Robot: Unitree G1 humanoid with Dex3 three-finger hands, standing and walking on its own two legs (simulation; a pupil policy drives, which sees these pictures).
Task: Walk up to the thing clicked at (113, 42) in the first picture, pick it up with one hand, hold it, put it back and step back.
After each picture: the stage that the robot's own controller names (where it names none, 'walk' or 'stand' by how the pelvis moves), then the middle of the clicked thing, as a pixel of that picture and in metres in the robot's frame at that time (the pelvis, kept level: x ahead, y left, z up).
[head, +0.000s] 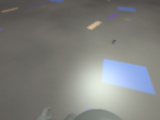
stand; (114, 41) +1.91 -0.59 -0.72
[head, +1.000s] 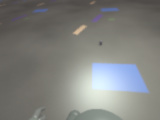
walk; (100, 43) +1.83 -0.10 -0.70
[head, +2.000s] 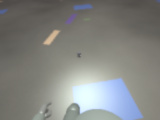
walk; (79, 54) +1.22 +0.28 -0.71
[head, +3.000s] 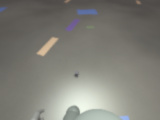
walk; (76, 74) +0.75 +0.23 -0.70
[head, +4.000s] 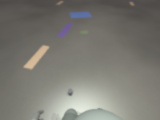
walk; (70, 92) +0.45 +0.23 -0.70
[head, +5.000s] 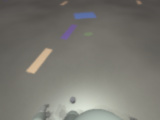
stand; (72, 100) +0.34 +0.20 -0.72
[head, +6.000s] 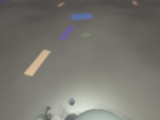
stand; (71, 101) +0.32 +0.21 -0.72
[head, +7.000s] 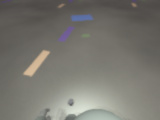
stand; (71, 102) +0.33 +0.22 -0.73
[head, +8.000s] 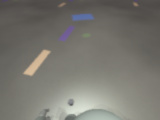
stand; (71, 102) +0.32 +0.21 -0.73
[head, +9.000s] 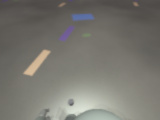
stand; (71, 102) +0.32 +0.21 -0.73
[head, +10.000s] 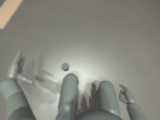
go down; (65, 67) +0.39 +0.24 -0.40
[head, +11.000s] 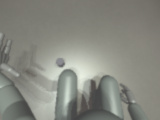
go down; (60, 63) +0.39 +0.27 -0.31
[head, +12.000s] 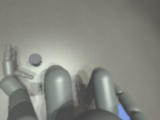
close in; (36, 60) +0.36 +0.30 -0.22
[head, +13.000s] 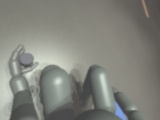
close; (27, 60) +0.36 +0.30 -0.21
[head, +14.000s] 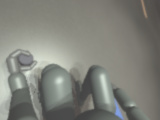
lift; (26, 60) +0.35 +0.30 -0.22
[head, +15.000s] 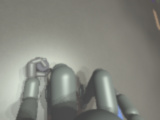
lift; (42, 67) +0.30 +0.27 -0.18
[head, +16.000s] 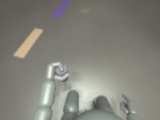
lift; (62, 73) +0.32 +0.19 +0.01
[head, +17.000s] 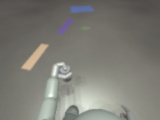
hold; (66, 74) +0.33 +0.18 +0.01
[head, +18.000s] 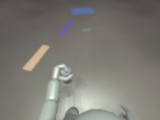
hold; (66, 75) +0.32 +0.18 +0.00
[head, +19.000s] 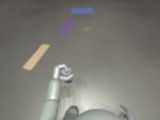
hold; (67, 75) +0.32 +0.17 +0.00
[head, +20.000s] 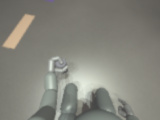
crouch; (62, 66) +0.37 +0.21 -0.07
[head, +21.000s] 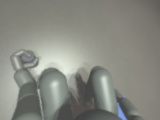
lower; (30, 60) +0.37 +0.31 -0.21
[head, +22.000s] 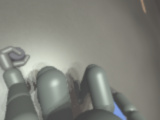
lower; (19, 57) +0.38 +0.32 -0.22
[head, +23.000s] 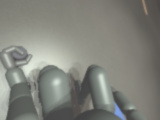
lower; (21, 56) +0.37 +0.32 -0.22
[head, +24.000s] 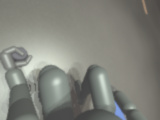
lower; (21, 57) +0.37 +0.32 -0.22
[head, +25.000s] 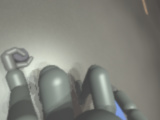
loosen; (22, 58) +0.36 +0.32 -0.21
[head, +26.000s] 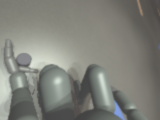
withdraw; (24, 61) +0.36 +0.30 -0.22
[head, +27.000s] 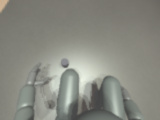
walk; (65, 63) +0.40 +0.25 -0.31
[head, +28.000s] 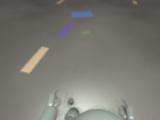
stand; (71, 101) +0.32 +0.19 -0.65
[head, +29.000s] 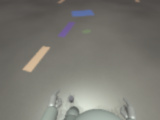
stand; (71, 99) +0.34 +0.21 -0.66
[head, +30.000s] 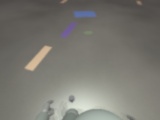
stand; (71, 98) +0.34 +0.20 -0.70
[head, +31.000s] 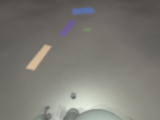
walk; (73, 95) +0.36 +0.20 -0.72
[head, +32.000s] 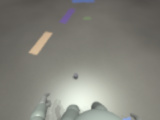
walk; (75, 76) +0.59 +0.17 -0.70
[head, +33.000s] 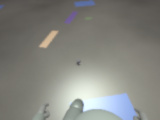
walk; (78, 62) +0.92 +0.26 -0.69
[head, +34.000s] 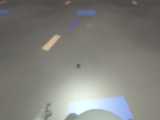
stand; (78, 64) +1.00 +0.22 -0.72
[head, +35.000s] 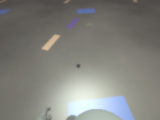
stand; (78, 64) +0.99 +0.22 -0.73
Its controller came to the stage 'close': yes
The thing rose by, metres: 0.70
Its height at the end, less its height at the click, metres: +0.00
